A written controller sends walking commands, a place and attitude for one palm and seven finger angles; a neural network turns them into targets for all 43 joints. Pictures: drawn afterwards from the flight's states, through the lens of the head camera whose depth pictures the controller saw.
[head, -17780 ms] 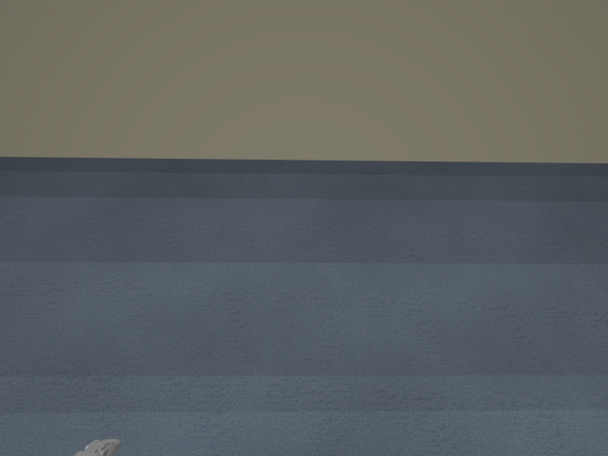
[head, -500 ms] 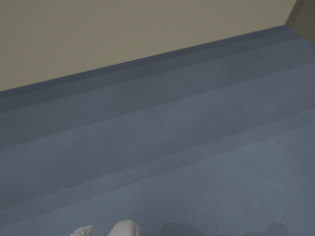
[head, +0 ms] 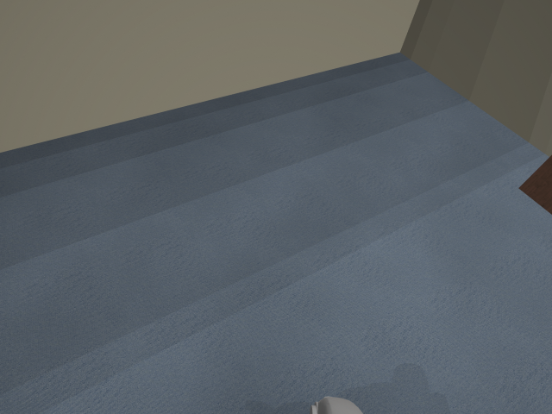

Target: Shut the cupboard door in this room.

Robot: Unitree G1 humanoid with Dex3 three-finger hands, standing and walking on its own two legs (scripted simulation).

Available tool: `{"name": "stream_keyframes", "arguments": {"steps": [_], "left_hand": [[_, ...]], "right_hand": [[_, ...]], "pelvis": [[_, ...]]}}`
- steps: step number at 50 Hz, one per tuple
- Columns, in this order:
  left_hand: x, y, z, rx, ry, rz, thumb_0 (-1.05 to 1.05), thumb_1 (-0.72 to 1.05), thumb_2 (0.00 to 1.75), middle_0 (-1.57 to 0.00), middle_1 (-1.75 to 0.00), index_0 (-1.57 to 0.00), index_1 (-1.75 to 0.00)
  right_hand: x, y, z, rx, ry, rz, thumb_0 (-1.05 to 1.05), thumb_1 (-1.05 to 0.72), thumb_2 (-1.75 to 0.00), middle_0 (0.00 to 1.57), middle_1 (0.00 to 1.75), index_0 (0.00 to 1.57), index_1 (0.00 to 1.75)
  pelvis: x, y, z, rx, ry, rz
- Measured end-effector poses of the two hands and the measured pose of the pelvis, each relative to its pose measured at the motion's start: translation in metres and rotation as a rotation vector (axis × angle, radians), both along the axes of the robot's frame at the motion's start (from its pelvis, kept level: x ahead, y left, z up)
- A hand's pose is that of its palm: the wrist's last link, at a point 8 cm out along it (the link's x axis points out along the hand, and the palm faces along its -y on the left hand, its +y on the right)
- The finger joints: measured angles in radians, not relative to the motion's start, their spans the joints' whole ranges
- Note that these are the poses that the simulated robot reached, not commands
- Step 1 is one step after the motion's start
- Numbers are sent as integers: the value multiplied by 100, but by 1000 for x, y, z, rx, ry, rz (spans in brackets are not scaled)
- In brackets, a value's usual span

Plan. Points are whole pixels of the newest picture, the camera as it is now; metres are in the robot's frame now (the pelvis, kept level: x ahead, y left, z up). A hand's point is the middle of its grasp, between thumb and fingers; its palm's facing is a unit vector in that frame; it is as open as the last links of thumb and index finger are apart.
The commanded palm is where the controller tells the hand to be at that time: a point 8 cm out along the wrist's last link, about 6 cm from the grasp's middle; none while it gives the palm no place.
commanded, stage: turn or walk to find it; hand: left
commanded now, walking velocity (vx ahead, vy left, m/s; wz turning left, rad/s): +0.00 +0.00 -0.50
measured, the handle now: out of the picture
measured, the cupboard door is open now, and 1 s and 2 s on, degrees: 88 88 88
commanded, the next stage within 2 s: none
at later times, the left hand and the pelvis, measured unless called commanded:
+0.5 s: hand (206, 412) +0.14 +0.12 -0.16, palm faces -0.26 -0.94 -0.23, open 7.4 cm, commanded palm none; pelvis +0.00 -0.04 +0.00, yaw -15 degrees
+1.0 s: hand (201, 376) +0.19 +0.14 -0.17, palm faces -0.48 -0.86 -0.19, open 7.4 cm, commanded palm none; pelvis +0.04 -0.01 +0.00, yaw -31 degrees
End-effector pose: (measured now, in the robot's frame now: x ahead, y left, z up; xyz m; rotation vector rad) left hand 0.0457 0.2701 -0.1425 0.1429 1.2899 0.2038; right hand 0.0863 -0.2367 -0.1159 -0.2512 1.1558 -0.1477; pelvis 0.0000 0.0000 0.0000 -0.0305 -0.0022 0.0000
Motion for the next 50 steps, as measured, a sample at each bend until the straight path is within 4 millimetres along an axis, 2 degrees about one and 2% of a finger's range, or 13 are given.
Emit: {"name": "stream_keyframes", "arguments": {"steps": [5,11,14,18,24,28,32,36,40,44,47,50], "left_hand": [[36,-16,4,6,-23,-95,1,91,90,-19,-30,-19,-30],[91,-61,6,28,-107,-248,1,91,90,-20,-30,-20,-30],[106,-83,9,40,-156,-294,1,91,90,-20,-30,-20,-30],[108,-99,16,34,-148,-321,1,91,90,-20,-30,-20,-30],[103,-106,14,9,-104,-359,1,90,90,-20,-30,-20,-30],[99,-97,6,-5,-71,-371,1,90,90,-20,-30,-20,-30],[99,-78,-6,-15,-36,-377,1,90,90,-20,-30,-20,-30],[106,-57,-19,-17,-4,-392,1,90,90,-20,-30,-20,-30],[117,-48,-10,-18,13,-432,1,91,90,-20,-30,-20,-30],[132,-51,-2,-22,18,-478,1,91,90,-20,-30,-20,-30],[146,-63,2,-23,23,-524,1,91,90,-20,-30,-20,-30],[166,-86,3,-29,19,-580,1,91,90,-19,-30,-19,-30]], "right_hand": [[-43,-12,-11,25,60,-110,1,-90,-90,20,30,20,30],[-99,-45,-38,57,143,-248,1,-90,-90,20,30,20,30],[-119,-61,-48,53,192,-293,1,-90,-90,20,30,20,30],[-125,-72,-39,43,198,-325,1,-91,-90,20,29,20,30],[-111,-78,-25,24,126,-345,1,-91,-90,20,29,19,30],[-96,-73,-19,6,75,-354,1,-91,-90,20,29,19,30],[-79,-59,-11,-21,17,-362,1,-91,-90,20,29,20,30],[-76,-39,-5,-40,-26,-374,1,-90,-90,20,29,20,30],[-89,-20,2,-26,-11,-408,1,-90,-90,20,29,20,30],[-110,-4,2,4,17,-478,1,-90,-90,20,30,20,30],[-132,7,-1,30,53,-547,1,-90,-90,20,30,20,30],[-160,18,-6,60,111,-626,1,-90,-90,20,30,20,30]], "pelvis": [[0,-7,-2,6,1,-61],[0,-32,-16,31,3,-141],[-3,-41,-20,20,-3,-158],[-4,-47,-12,35,-2,-200],[-3,-46,-5,40,4,-253],[0,-37,-6,31,9,-290],[4,-22,-10,18,16,-327],[8,-7,-14,17,12,-377],[14,0,-4,-2,9,-420],[24,0,2,-3,16,-467],[32,-4,4,2,19,-503],[39,-13,4,10,18,-543]]}}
